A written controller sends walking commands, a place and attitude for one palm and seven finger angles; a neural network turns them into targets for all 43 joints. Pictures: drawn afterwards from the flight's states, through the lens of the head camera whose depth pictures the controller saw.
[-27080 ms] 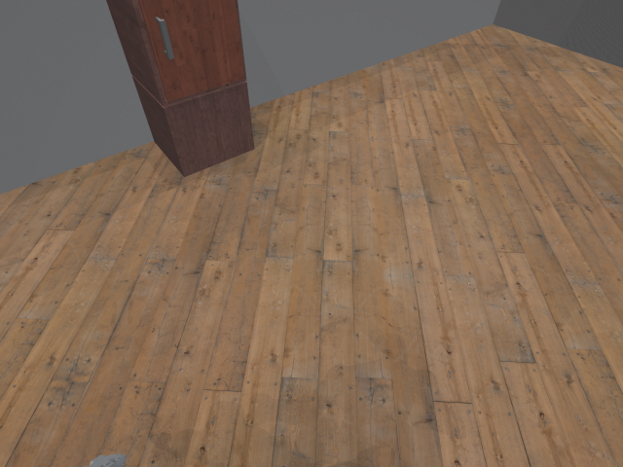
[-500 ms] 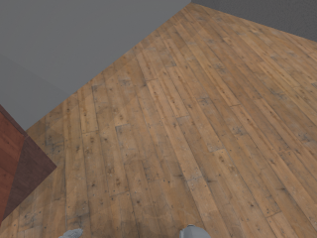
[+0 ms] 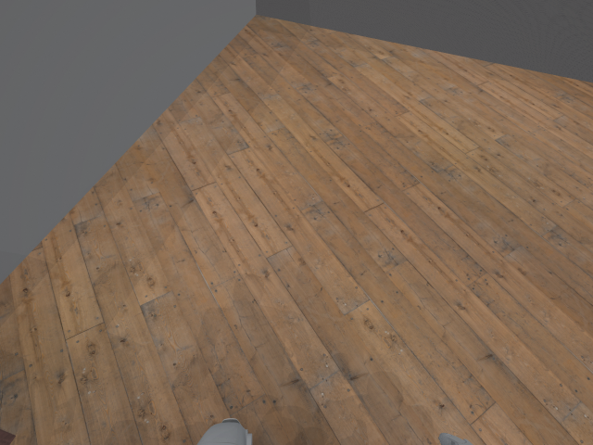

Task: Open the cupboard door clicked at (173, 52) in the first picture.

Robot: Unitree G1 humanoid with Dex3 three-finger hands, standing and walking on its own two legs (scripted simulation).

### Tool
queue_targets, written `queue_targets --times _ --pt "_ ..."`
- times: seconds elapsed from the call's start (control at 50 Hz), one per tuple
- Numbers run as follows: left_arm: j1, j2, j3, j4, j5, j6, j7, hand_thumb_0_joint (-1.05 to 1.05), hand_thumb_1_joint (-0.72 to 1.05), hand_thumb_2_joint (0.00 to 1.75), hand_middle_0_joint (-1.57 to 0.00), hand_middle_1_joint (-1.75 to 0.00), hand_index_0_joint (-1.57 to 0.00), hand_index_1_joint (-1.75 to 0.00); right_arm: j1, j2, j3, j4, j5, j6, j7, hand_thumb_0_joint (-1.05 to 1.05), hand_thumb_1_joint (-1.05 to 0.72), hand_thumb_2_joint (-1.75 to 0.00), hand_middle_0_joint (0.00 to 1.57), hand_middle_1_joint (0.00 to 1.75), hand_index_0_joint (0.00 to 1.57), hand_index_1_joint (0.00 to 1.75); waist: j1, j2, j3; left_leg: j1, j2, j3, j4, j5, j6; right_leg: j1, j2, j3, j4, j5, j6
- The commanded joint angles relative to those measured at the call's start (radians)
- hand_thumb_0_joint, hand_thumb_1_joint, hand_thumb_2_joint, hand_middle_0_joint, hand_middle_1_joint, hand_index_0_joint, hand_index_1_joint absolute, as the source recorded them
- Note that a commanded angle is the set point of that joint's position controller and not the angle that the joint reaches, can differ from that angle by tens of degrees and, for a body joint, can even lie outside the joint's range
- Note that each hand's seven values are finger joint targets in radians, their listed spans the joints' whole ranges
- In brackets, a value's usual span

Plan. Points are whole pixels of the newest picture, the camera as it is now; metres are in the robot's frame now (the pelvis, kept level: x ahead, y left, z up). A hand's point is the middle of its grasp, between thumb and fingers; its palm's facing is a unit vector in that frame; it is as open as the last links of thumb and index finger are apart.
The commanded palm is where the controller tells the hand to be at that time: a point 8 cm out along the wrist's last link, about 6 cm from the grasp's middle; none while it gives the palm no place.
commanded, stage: walk to a spot facing it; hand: left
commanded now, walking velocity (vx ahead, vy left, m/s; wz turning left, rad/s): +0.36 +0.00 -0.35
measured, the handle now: out of the picture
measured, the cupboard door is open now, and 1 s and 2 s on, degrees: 42 42 42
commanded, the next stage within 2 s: turn to face it in 0.82 s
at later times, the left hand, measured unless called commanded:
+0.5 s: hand (253, 292) +0.40 +0.10 -0.16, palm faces -0.27 -0.94 -0.21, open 7.4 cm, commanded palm none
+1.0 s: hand (267, 280) +0.44 +0.08 -0.19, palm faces -0.19 -0.97 -0.15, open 7.4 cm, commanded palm none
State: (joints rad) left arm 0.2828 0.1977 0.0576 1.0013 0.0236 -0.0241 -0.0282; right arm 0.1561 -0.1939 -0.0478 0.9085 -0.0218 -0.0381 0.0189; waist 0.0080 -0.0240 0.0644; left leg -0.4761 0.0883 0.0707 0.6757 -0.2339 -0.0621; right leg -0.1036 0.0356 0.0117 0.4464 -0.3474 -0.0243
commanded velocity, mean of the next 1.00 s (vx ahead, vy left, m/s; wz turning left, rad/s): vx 0.30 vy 0.00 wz -0.10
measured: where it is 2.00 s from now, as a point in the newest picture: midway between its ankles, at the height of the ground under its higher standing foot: (345, 319)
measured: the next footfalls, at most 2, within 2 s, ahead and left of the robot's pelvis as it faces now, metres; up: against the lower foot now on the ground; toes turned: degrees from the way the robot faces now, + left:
left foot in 0.04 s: +0.15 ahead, +0.13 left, +0.00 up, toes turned +4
right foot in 0.48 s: +0.31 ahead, -0.16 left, +0.00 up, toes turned -20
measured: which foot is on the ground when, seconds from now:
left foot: up 0.00-0.02, down 0.04-0.48, up 0.50-0.92, down 0.94-1.00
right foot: down 0.00-0.04, up 0.06-0.46, down 0.48-0.94, up 0.96-1.00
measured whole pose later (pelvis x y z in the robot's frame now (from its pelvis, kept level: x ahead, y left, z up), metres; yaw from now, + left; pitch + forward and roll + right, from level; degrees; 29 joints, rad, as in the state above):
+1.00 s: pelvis +0.46 -0.09 -0.02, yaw -15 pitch -1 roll +0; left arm 0.38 0.16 0.03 1.14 0.01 -0.03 0.00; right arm 0.10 -0.18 -0.03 0.97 -0.03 -0.08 0.00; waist 0.02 -0.04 0.07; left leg -0.41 0.06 0.13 0.65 -0.21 0.05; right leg -0.20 0.00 -0.06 1.01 -0.53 -0.02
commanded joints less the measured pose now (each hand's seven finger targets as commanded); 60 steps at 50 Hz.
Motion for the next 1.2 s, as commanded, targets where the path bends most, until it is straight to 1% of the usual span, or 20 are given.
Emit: queue_targets --times 0.0,0.02,0.04,0.1,0.2,0.36,0.4,0.42,0.44,0.46,0.5,0.58,0.8,0.86,0.88,0.92,0.94,0.98,1.04,1.18 --pt "-0.046 0.112 0.041 -0.081 -0.009 -0.029 0.009 0.00 0.90 0.90 -0.20 -0.30 -0.20 -0.30 0.315 -0.219 -0.058 0.029 -0.015 -0.040 -0.030 0.00 -0.90 -0.90 0.20 0.30 0.20 0.30 -0.147 0.216 -0.137 0.566 0.136 -0.224 -0.256 -0.089 0.081 -0.359 -0.064 0.066 0.282 0.076 -0.063" --pt "-0.008 0.063 0.026 -0.103 -0.017 -0.030 0.002 0.00 0.90 0.90 -0.20 -0.30 -0.20 -0.30 0.440 -0.309 -0.068 0.047 -0.031 -0.039 -0.039 0.00 -0.90 -0.90 0.20 0.30 0.20 0.30 -0.166 0.417 -0.214 0.673 0.409 -0.577 -0.413 -0.229 0.190 -0.538 0.042 -0.050 0.648 -0.251 -0.016" --pt "-0.069 0.092 0.030 -0.118 -0.002 -0.038 0.003 0.00 0.90 0.90 -0.20 -0.30 -0.20 -0.30 0.400 -0.279 -0.055 0.041 -0.024 -0.025 -0.039 0.00 -0.90 -0.90 0.20 0.30 0.20 0.30 -0.153 0.260 -0.150 0.543 0.441 -0.639 -0.460 -0.355 0.239 -0.584 -0.019 0.035 0.794 -0.227 -0.034" --pt "-0.074 0.072 0.034 -0.084 0.013 -0.026 -0.016 0.00 0.90 0.90 -0.20 -0.30 -0.20 -0.30 0.198 -0.142 -0.018 -0.003 -0.018 -0.040 -0.042 0.00 -0.90 -0.90 0.20 0.30 0.20 0.30 -0.038 0.195 0.010 0.303 0.314 -0.336 -0.491 -0.218 0.152 -0.610 -0.128 0.028 0.886 0.039 -0.010" --pt "-0.086 0.020 0.015 -0.080 0.013 0.002 -0.024 0.00 0.90 0.90 -0.20 -0.30 -0.20 -0.30 0.261 -0.114 -0.012 0.053 -0.007 -0.061 -0.046 0.00 -0.90 -0.90 0.20 0.30 0.20 0.30 -0.026 0.146 -0.076 0.429 0.230 -0.019 -0.444 0.275 0.148 -0.578 -0.136 -0.038 0.657 0.129 0.021" --pt "-0.246 0.033 0.008 -0.115 0.008 0.006 -0.031 0.00 0.90 0.90 -0.20 -0.30 -0.20 -0.30 0.306 -0.138 -0.011 0.100 -0.019 -0.033 -0.034 0.00 -0.90 -0.90 0.20 0.30 0.20 0.30 -0.045 0.157 0.012 0.359 0.259 0.079 -0.440 0.168 0.152 -0.356 -0.106 -0.128 0.236 0.135 -0.010" --pt "-0.152 0.062 0.013 -0.082 0.008 -0.005 -0.026 0.00 0.90 0.90 -0.20 -0.30 -0.20 -0.30 0.302 -0.154 -0.011 0.112 -0.015 -0.025 -0.031 0.00 -0.90 -0.90 0.20 0.30 0.20 0.30 0.008 0.121 -0.034 0.360 0.231 0.119 -0.281 0.343 0.127 -0.181 -0.049 -0.180 0.151 0.122 -0.036" --pt "-0.005 0.097 0.025 -0.032 0.010 -0.015 -0.020 0.00 0.90 0.90 -0.20 -0.30 -0.20 -0.30 0.285 -0.149 -0.008 0.112 -0.008 -0.025 -0.030 0.00 -0.90 -0.90 0.20 0.30 0.20 0.30 0.078 0.075 -0.101 0.289 0.181 0.162 -0.088 0.418 0.098 0.038 -0.032 -0.169 0.103 0.134 -0.061" --pt "0.165 0.191 0.053 0.019 0.013 -0.027 -0.006 0.00 0.90 0.90 -0.20 -0.30 -0.20 -0.30 0.268 -0.113 -0.002 0.095 0.010 -0.030 -0.020 0.00 -0.90 -0.90 0.20 0.30 0.20 0.30 0.152 -0.086 -0.207 0.051 0.107 0.219 0.209 0.267 0.057 0.330 -0.210 0.062 0.048 0.030 -0.131" --pt "0.270 0.290 0.077 0.042 -0.004 -0.027 0.009 0.00 0.90 0.90 -0.20 -0.30 -0.20 -0.30 0.243 -0.064 0.004 0.049 0.023 -0.036 -0.024 0.00 -0.90 -0.90 0.20 0.30 0.20 0.30 0.168 -0.314 -0.272 -0.207 -0.030 0.165 0.520 -0.383 0.018 0.480 -0.477 0.510 -0.111 0.112 -0.248" --pt "0.141 0.231 0.059 0.017 -0.018 -0.021 0.029 0.00 0.90 0.90 -0.20 -0.30 -0.20 -0.30 0.117 -0.095 -0.018 0.048 0.014 -0.029 -0.026 0.00 -0.90 -0.90 0.20 0.30 0.20 0.30 0.115 -0.153 -0.127 -0.274 0.049 -0.027 0.661 -0.241 0.033 0.241 -0.450 0.461 -0.180 0.117 -0.237" --pt "-0.028 0.102 0.017 -0.017 -0.005 -0.043 0.032 0.00 0.90 0.90 -0.20 -0.30 -0.20 -0.30 0.217 -0.021 -0.007 0.118 -0.005 0.009 -0.019 0.00 -0.90 -0.90 0.20 0.30 0.20 0.30 -0.029 -0.086 -0.023 -0.057 0.087 -0.015 0.397 -0.094 0.011 -0.115 -0.306 0.115 -0.246 0.202 -0.167" --pt "0.099 0.109 0.008 0.072 -0.005 -0.070 0.034 0.00 0.90 0.90 -0.20 -0.30 -0.20 -0.30 -0.057 -0.024 -0.010 0.024 0.005 -0.011 0.010 0.00 -0.90 -0.90 0.20 0.30 0.20 0.30 0.014 -0.073 0.040 -0.081 0.020 0.025 0.008 0.049 0.040 0.083 -0.300 0.049 -0.208 0.493 -0.145" --pt "0.085 0.120 0.010 0.077 -0.010 -0.066 0.040 0.00 0.90 0.90 -0.20 -0.30 -0.20 -0.30 0.066 -0.055 -0.013 0.070 -0.003 -0.021 -0.006 0.00 -0.90 -0.90 0.20 0.30 0.20 0.30 -0.063 -0.041 -0.017 0.180 -0.056 0.081 -0.134 0.086 0.072 0.060 -0.254 -0.034 0.007 0.766 -0.098" --pt "0.085 0.110 0.007 0.072 -0.014 -0.063 0.040 0.00 0.90 0.90 -0.20 -0.30 -0.20 -0.30 0.206 -0.098 -0.022 0.111 -0.010 -0.025 -0.016 0.00 -0.90 -0.90 0.20 0.30 0.20 0.30 -0.121 0.011 -0.097 0.421 -0.027 0.036 -0.169 0.178 0.104 -0.063 -0.216 -0.058 0.197 0.715 -0.062" --pt "0.113 0.046 -0.011 0.025 -0.023 -0.065 0.035 0.00 0.90 0.90 -0.20 -0.30 -0.20 -0.30 0.423 -0.251 -0.047 0.150 -0.015 -0.016 -0.035 0.00 -0.90 -0.90 0.20 0.30 0.20 0.30 -0.153 0.290 -0.278 0.695 0.398 -0.502 -0.277 0.511 0.324 -0.397 -0.013 -0.105 0.762 -0.235 0.000" --pt "0.047 0.055 -0.008 0.009 -0.015 -0.060 0.044 0.00 0.90 0.90 -0.20 -0.30 -0.20 -0.30 0.363 -0.238 -0.041 0.143 -0.006 -0.009 -0.040 0.00 -0.90 -0.90 0.20 0.30 0.20 0.30 -0.131 0.186 -0.212 0.547 0.381 -0.487 -0.313 0.470 0.327 -0.433 -0.045 -0.027 0.856 -0.238 -0.002" --pt "0.002 0.042 -0.005 0.003 -0.005 -0.044 0.038 0.00 0.90 0.90 -0.20 -0.30 -0.20 -0.30 0.203 -0.156 -0.021 0.096 -0.004 -0.015 -0.046 0.00 -0.90 -0.90 0.20 0.30 0.20 0.30 -0.058 0.193 -0.065 0.306 0.304 -0.401 -0.377 0.336 0.288 -0.467 -0.125 0.000 0.840 -0.138 0.026" --pt "0.045 0.000 -0.008 0.011 -0.003 -0.007 0.028 0.00 0.90 0.90 -0.20 -0.30 -0.20 -0.30 0.104 -0.133 -0.007 0.069 -0.003 -0.021 -0.049 0.00 -0.90 -0.90 0.20 0.30 0.20 0.30 0.006 0.155 -0.090 0.177 0.184 -0.202 -0.360 0.424 0.225 -0.296 -0.121 -0.043 0.560 -0.089 0.057" --pt "0.018 0.050 0.022 -0.048 -0.006 0.017 0.036 0.00 0.90 0.90 -0.20 -0.30 -0.20 -0.30 0.042 -0.174 -0.042 0.028 -0.001 0.036 -0.037 0.00 -0.90 -0.90 0.20 0.30 0.20 0.30 0.028 0.156 -0.091 0.031 0.109 -0.269 -0.307 0.066 0.188 -0.083 -0.054 -0.103 0.185 0.076 0.078"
